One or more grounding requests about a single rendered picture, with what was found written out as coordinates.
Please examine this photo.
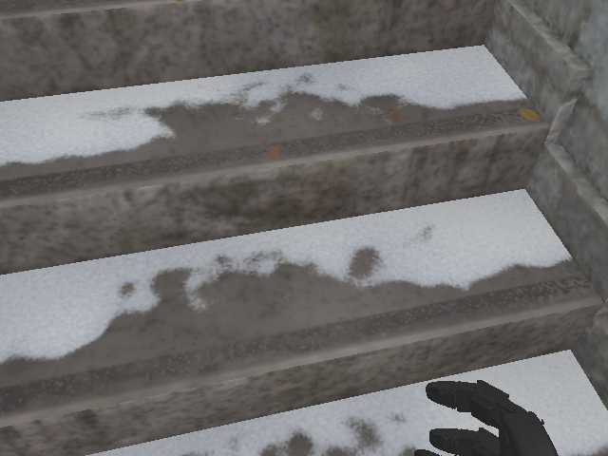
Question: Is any robot right hand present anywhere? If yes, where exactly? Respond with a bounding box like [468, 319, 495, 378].
[414, 380, 559, 456]

